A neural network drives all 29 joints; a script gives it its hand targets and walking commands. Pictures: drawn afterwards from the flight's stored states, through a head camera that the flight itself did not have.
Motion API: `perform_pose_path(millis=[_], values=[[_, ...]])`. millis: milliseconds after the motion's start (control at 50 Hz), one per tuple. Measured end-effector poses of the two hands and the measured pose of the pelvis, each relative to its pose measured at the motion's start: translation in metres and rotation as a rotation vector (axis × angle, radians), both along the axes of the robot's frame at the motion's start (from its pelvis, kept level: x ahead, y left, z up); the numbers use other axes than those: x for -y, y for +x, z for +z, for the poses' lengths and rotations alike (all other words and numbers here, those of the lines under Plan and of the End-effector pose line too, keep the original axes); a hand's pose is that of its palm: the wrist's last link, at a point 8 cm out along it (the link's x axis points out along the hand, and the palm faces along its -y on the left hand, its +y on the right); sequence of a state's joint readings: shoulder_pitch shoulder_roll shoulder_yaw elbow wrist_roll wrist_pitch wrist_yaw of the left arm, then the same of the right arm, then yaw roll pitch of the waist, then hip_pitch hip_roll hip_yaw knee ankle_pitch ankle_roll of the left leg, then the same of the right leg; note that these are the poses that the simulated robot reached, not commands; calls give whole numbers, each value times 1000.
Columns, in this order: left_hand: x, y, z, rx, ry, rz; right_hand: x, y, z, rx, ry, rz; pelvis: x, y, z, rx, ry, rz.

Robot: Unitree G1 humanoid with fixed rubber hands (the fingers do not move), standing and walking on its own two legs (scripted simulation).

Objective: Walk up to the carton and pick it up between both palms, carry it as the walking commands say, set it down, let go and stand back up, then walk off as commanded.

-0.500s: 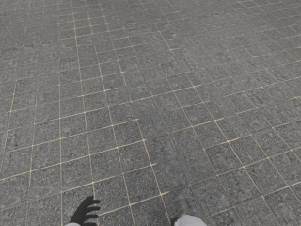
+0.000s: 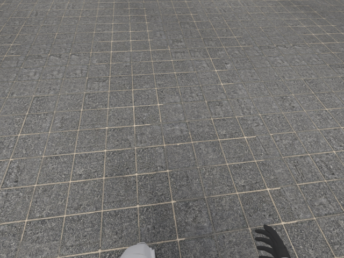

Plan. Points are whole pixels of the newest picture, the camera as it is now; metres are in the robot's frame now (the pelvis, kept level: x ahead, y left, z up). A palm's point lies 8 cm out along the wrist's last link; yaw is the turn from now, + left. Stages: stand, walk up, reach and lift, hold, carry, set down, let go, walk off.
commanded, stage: walk off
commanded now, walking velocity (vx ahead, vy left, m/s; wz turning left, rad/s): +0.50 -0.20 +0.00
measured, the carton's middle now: out of the picture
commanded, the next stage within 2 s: stand in 0.10 s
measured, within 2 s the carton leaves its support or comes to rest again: neither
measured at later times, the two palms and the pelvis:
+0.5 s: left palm (137, 188) +0.30 +0.13 -0.11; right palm (302, 239) +0.20 -0.32 -0.13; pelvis +0.20 -0.08 +0.01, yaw -2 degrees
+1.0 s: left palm (120, 218) +0.22 +0.16 -0.12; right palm (289, 227) +0.22 -0.29 -0.11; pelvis +0.22 -0.07 +0.03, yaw -2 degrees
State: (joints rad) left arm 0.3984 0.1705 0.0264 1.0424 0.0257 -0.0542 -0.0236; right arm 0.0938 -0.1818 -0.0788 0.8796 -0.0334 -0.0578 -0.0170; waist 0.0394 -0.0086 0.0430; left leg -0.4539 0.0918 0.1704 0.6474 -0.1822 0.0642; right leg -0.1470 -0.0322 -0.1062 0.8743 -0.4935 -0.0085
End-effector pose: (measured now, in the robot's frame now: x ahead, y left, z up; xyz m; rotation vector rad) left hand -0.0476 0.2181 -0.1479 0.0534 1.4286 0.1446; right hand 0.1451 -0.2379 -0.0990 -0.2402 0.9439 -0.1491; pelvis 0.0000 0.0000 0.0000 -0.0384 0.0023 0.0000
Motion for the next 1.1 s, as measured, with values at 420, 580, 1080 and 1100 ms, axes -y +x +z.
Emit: perform_pose_path(millis=[420,580,1080,1100], values=[[90,373,33,396,2,-245,57,-28,-25,-446,131,-271,72,181,10,-17,61,-18],[68,312,45,231,154,-83,90,115,-26,-258,99,-114,88,209,19,5,47,-6],[49,249,36,11,113,-41,58,74,-17,-369,92,-144,72,217,26,3,42,-13],[51,248,36,11,113,-38,59,73,-18,-374,93,-146,72,219,26,6,43,-17]])
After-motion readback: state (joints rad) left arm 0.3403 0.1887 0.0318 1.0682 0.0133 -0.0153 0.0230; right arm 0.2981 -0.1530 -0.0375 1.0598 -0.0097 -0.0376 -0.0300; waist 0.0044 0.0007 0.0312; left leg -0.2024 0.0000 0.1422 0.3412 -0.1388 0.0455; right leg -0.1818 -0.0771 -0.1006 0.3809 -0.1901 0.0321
